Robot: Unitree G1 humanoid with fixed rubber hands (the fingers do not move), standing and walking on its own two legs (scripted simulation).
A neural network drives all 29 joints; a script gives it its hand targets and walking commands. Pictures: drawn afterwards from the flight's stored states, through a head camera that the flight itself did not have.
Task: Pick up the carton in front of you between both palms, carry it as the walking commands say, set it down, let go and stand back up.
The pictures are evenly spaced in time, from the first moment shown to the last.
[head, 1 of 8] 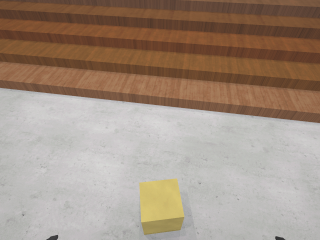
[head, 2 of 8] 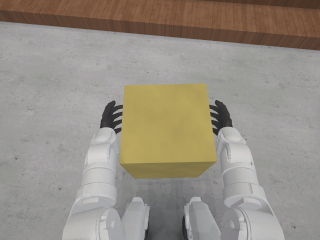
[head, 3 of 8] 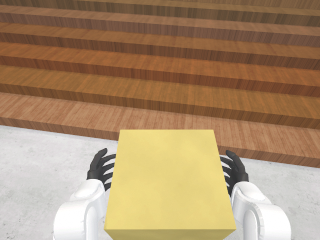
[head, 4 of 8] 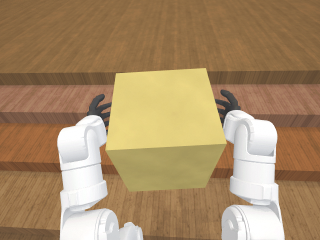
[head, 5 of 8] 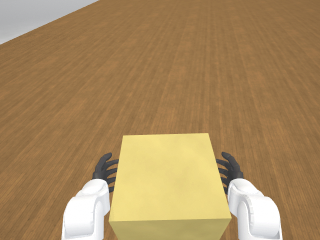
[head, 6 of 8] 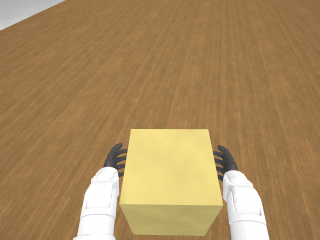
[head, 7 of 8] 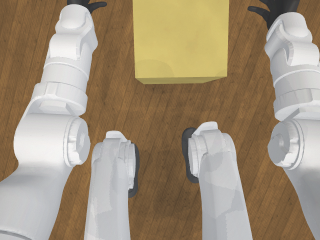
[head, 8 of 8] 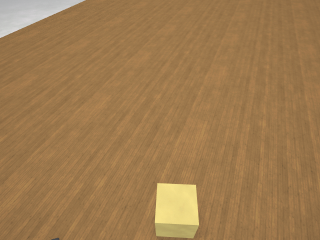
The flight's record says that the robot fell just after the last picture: no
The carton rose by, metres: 1.84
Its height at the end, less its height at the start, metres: +1.08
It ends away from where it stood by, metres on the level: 5.54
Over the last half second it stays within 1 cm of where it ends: yes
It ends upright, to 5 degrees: yes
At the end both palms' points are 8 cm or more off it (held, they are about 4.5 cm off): yes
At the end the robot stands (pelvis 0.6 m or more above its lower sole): yes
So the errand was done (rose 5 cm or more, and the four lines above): yes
